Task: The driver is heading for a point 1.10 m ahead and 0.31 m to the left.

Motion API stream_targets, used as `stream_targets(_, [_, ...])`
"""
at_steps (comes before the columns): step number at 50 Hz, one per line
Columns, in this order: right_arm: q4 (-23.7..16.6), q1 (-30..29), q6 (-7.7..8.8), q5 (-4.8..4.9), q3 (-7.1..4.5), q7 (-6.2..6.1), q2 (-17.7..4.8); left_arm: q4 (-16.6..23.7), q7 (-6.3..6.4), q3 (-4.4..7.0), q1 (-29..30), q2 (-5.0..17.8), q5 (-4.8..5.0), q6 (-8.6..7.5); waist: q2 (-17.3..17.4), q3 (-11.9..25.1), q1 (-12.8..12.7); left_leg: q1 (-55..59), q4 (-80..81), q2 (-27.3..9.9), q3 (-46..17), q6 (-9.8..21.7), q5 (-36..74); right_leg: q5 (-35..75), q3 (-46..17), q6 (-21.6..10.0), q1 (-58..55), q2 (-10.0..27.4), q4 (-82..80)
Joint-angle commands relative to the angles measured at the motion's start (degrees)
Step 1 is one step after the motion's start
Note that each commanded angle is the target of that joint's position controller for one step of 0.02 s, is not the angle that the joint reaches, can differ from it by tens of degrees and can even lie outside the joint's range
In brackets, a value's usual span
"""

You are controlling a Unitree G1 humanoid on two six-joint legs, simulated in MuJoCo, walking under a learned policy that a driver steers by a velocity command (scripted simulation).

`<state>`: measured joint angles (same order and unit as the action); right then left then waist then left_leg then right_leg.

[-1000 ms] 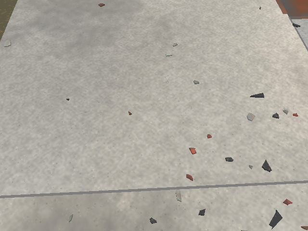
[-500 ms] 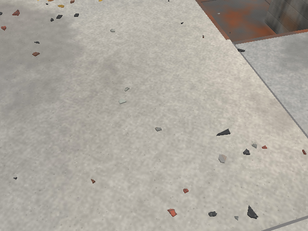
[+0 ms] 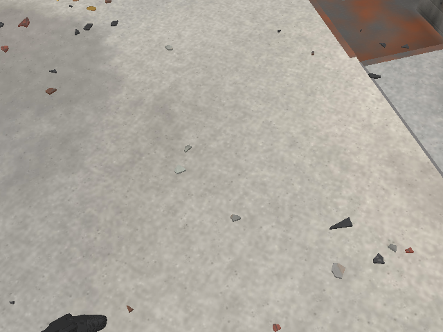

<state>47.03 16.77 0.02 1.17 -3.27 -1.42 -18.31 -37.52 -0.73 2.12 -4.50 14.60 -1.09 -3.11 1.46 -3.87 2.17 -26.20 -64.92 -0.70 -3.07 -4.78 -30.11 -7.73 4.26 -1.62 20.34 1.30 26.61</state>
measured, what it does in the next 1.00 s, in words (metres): walks ahead, turning left: left foot, then right foot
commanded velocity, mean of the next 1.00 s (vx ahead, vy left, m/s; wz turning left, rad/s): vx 0.26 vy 0.00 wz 0.47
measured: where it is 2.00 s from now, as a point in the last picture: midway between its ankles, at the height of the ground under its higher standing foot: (131, 255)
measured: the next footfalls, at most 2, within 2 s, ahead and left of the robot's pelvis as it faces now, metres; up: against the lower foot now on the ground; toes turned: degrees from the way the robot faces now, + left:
left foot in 0.32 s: +0.06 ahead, +0.13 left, +0.00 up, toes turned +15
right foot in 0.78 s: +0.36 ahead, -0.02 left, +0.00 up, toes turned +29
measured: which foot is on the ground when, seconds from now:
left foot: up 0.00-0.30, down 0.32-0.78, up 0.80-1.00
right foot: down 0.00-0.32, up 0.34-0.76, down 0.78-1.00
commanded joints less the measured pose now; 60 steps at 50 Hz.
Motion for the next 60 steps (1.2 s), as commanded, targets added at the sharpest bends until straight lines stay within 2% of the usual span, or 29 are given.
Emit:
stream_targets(1, [-3.0, 7.5, -2.53, -0.03, -1.88, -0.95, -3.5, 1.8, 0.57, 2.28, 1.8, 7.5, -0.79, -0.16, -10.0, 9.6, 1.7, -0.7, -1.7, -1.9, 0.5, -2.3, 5.3, 41.1, -6.0, -12.4, -8.2, 15.4, -7.8])
stream_targets(6, [-7.7, 1.6, -3.49, -0.73, -1.64, 0.10, -2.5, 0.0, 2.80, 2.50, 4.0, 8.3, -0.20, 1.81, -8.6, 9.4, 0.7, 1.4, 10.3, -3.6, 1.7, -1.0, 15.9, 31.4, -0.3, -12.7, -8.2, 15.4, -8.9])
stream_targets(10, [-10.4, -1.5, -3.82, -0.82, -1.85, 1.53, -3.7, -2.3, 3.09, 2.94, 2.8, 9.8, 0.64, 3.26, -7.8, 8.1, -0.7, 2.6, 17.1, -4.1, 3.1, 0.9, 14.5, 27.6, -0.3, -12.8, -10.9, 17.6, -6.7])
stream_targets(13, [-12.6, -4.5, -4.63, -0.24, -2.59, 2.19, -5.1, -3.5, 2.33, 4.18, 1.2, 13.2, 1.37, 3.79, -7.0, 8.0, -2.1, 5.4, 22.2, -4.2, 5.4, 3.7, 10.2, 5.6, -2.1, -10.7, -11.2, 20.6, -8.2])
stream_targets(15, [-12.0, -3.3, -4.52, -0.42, -3.02, 1.94, -5.1, -4.5, 1.86, 4.13, 1.2, 12.3, 2.22, 3.73, -5.5, 6.3, -1.0, 11.0, 30.6, -1.8, 7.8, 6.7, 11.8, -12.4, -0.7, -7.4, -7.6, 17.9, -6.2])
stream_targets(16, [-10.5, 0.4, -4.15, -0.45, -3.80, 1.41, -6.4, -5.5, 1.57, 3.65, -0.1, 10.1, 2.13, 3.68, -3.0, 6.2, -0.2, 16.1, 34.4, -0.6, 6.8, 8.8, 11.9, -19.6, 1.2, -5.0, -4.1, 15.2, -1.3])
stream_targets(17, [-9.1, 6.1, -3.50, -0.08, -5.21, 0.54, -11.1, -5.1, 1.09, 2.74, 0.5, 6.3, 1.14, 3.50, 9.8, 5.8, 0.6, 22.6, 41.8, -9.5, -7.8, 13.7, 15.6, -25.1, 7.9, -0.5, 5.3, 8.6, 16.4])
stream_targets(18, [-9.7, 9.0, -1.79, -0.28, -6.11, 0.74, -16.3, -0.6, 1.01, 2.54, 6.6, 5.9, 0.72, 2.56, 18.4, 3.8, 2.8, 26.5, 50.3, -19.3, -35.0, 25.2, 1.3, -33.4, 3.4, 3.0, 24.7, -2.5, 30.9])
stream_targets(19, [-10.3, 7.6, 0.34, -1.17, -5.00, 1.30, -12.6, -0.3, 0.57, 3.41, 10.1, 8.6, 1.65, 1.35, 10.3, 3.6, 3.9, 26.3, 54.2, -20.2, -36.7, 26.0, -2.6, -29.3, -6.4, 2.0, 28.4, -0.6, 37.0])
stream_targets(20, [-10.6, 4.5, 1.65, -1.21, -4.26, 1.12, -10.6, -0.5, -0.04, 3.95, 8.9, 9.9, 2.83, 0.49, 9.2, 2.9, 1.4, 25.2, 54.7, -18.9, -32.3, 23.3, -5.5, -22.6, -8.2, 0.5, 28.5, 1.2, 36.1])
stream_targets(22, [-11.4, 0.5, 1.99, -0.01, -3.26, 0.47, -7.7, -2.8, 0.00, 4.59, 6.6, 10.7, 1.45, -0.47, 5.4, 2.5, -0.6, 24.3, 54.4, -15.2, -24.9, 19.0, -1.5, -13.0, -8.0, 0.7, 26.2, 2.7, 31.5])
stream_targets(23, [-11.6, 0.6, 1.99, -0.34, -2.80, 0.01, -7.0, -3.5, -0.15, 4.52, 6.5, 9.9, 1.02, -0.92, 5.3, 2.8, -0.9, 23.3, 54.8, -13.2, -22.0, 18.0, 2.4, -8.9, -7.6, 1.2, 23.4, 2.5, 29.2])
stream_targets(25, [-11.6, 2.1, 2.40, -0.86, -2.90, -0.52, -7.4, -4.3, -0.53, 4.14, 6.7, 8.2, 1.10, -1.65, 4.0, 3.5, -0.7, 23.6, 54.8, -11.1, -18.0, 17.4, 10.9, -2.3, -6.8, 2.5, 20.7, 1.0, 23.4])
stream_targets(27, [-11.3, 3.6, 2.65, -0.60, -3.25, -0.78, -8.2, -4.3, -0.77, 3.55, 8.0, 6.7, 1.19, -1.99, 3.9, 3.4, 0.0, 22.7, 54.3, -9.7, -15.1, 16.9, 15.0, 1.6, -6.7, 3.6, 17.7, -0.1, 16.0])
stream_targets(30, [-10.8, 5.3, 2.46, -0.14, -3.79, -0.76, -9.4, -3.6, -1.22, 2.94, 10.2, 6.0, 1.65, -2.21, 5.7, 2.2, 1.4, 19.5, 53.7, -9.0, -14.3, 16.7, 14.9, 3.7, -6.8, 5.0, 13.2, -1.3, 8.1])
stream_targets(34, [-10.0, 6.4, 2.01, 0.38, -3.98, -0.33, -9.6, -2.6, -1.64, 2.88, 11.1, 7.5, 2.18, -2.97, 6.2, 1.2, 1.9, 17.2, 51.3, -9.7, -17.5, 16.4, 13.3, 2.4, -7.5, 4.7, 8.0, -1.6, 2.9])
stream_targets(37, [-9.9, 5.0, 1.69, 0.12, -3.50, -0.19, -8.1, -4.2, -1.85, 3.48, 5.6, 9.5, 2.23, -4.01, 8.3, 2.8, -0.8, 17.7, 47.1, -10.1, -19.2, 15.0, 16.1, 1.5, -6.4, 2.7, 0.7, -1.5, 0.0])
stream_targets(38, [-9.7, 5.1, 1.58, -0.05, -2.91, -0.19, -6.4, -5.6, -1.69, 3.89, 1.8, 10.0, 1.84, -4.28, 7.9, 4.3, -2.5, 17.1, 44.0, -8.5, -18.3, 14.0, 18.2, 1.8, -5.3, 1.6, -4.8, -1.8, -1.8])
stream_targets(39, [-9.8, 5.1, 1.70, -0.50, -2.04, -0.14, -4.0, -6.8, -1.32, 4.58, -3.9, 11.6, 1.29, -4.56, 6.7, 7.8, -5.1, 14.2, 36.2, -5.5, -15.8, 12.0, 21.3, 0.7, -7.9, -0.6, -13.8, 1.1, -2.1])
stream_targets(40, [-11.1, 5.2, 1.94, -1.11, -0.79, -0.17, -0.5, -7.9, -0.94, 5.25, -12.2, 15.1, 0.27, -4.62, -3.2, 14.5, -7.7, 4.1, 18.2, -0.4, -9.6, 8.8, 14.8, -6.3, -21.7, -5.2, -27.6, 11.6, -4.2])
stream_targets(41, [-13.1, 9.4, 2.79, 0.62, -0.58, -0.50, -0.2, -10.3, -1.60, 6.43, -16.5, 19.3, 0.25, -4.05, -21.7, 16.3, -5.4, -12.2, 2.2, 5.3, -6.1, 6.1, -3.8, -21.5, -47.2, -13.0, -35.8, 20.1, -12.2])
stream_targets(42, [-11.4, 8.3, 3.10, 1.53, -1.82, -0.60, -5.6, -9.7, -1.85, 4.95, -13.9, 13.7, 1.59, -4.11, -13.7, 10.2, -5.8, -18.3, -5.1, 2.3, -9.2, 6.0, -1.3, -29.3, -47.2, -13.0, -32.6, 20.1, -13.9])
stream_targets(43, [-11.3, 3.9, 3.28, 1.31, -2.12, -0.35, -7.1, -9.2, -1.60, 4.12, -11.7, 10.5, 1.71, -3.84, -9.7, 5.2, -6.2, -19.6, -5.7, 0.3, -8.4, 6.7, 3.7, -24.5, -37.8, -11.0, -27.7, 17.7, -13.3])
stream_targets(44, [-11.3, 1.8, 3.50, 0.56, -1.90, -0.29, -6.1, -8.9, -1.39, 3.59, -9.7, 9.3, 1.17, -3.57, -6.7, 4.0, -5.3, -18.1, -4.3, -1.3, -6.8, 6.9, 7.7, -18.4, -31.9, -9.9, -23.9, 15.1, -13.7])
stream_targets(46, [-12.0, -0.8, 3.90, -0.23, -1.75, 0.45, -4.6, -9.1, -0.85, 2.68, -8.4, 7.1, 0.57, -3.30, -6.7, 2.6, -3.9, -15.4, 0.1, -4.1, -5.2, 6.8, 12.6, -8.1, -24.9, -9.6, -18.8, 12.3, -15.5])
stream_targets(50, [-13.8, -4.9, 3.97, -0.79, -0.50, 1.18, -1.5, -10.5, -0.15, 2.79, -10.5, 8.9, 1.71, -3.46, -6.5, 1.6, -4.0, -15.9, 9.5, -5.7, -1.0, 4.8, 16.6, 4.1, -18.2, -11.4, -16.5, 11.7, -18.6])
stream_targets(54, [-15.8, -12.3, 4.80, -0.52, 0.68, 2.10, 0.6, -11.6, 0.20, 2.78, -12.9, 10.6, 2.24, -2.76, -5.9, 0.8, -6.2, -11.2, 24.7, -4.3, 2.2, 4.2, 27.9, 10.9, -11.0, -9.7, -15.1, 9.2, -18.9])
stream_targets(57, [-17.0, -16.7, 5.03, 0.09, 0.63, 2.92, 0.2, -13.0, 0.23, 2.65, -16.6, 11.3, 2.65, -2.11, -5.9, 0.0, -7.5, -7.6, 30.9, -2.7, 3.2, 4.9, 32.1, 12.0, -10.2, -9.0, -16.6, 10.6, -18.7])
stream_targets(60, [-17.9, -17.9, 5.27, 0.07, -0.11, 3.49, -1.5, -14.1, 0.50, 2.78, -18.3, 11.9, 2.94, -1.03, -6.0, -0.3, -5.8, -5.0, 34.8, -1.5, 2.5, 6.9, 28.6, 18.6, -11.1, -7.6, -21.1, 12.8, -15.0])
Velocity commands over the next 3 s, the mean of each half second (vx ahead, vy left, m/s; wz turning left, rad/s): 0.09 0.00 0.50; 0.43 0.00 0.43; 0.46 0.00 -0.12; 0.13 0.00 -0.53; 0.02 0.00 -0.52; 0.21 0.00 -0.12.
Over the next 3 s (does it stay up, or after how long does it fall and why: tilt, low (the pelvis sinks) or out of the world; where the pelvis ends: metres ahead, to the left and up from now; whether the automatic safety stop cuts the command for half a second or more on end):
stays up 0.74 0.32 -0.01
